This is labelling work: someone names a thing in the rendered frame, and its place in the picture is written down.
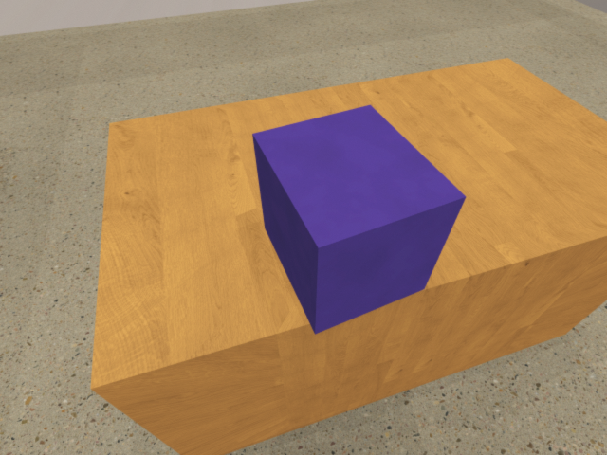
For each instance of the pedestal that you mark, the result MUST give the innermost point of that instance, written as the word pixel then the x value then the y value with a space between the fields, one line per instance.
pixel 200 337

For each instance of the carton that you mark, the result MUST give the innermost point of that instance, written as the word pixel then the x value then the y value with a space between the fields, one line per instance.
pixel 356 214

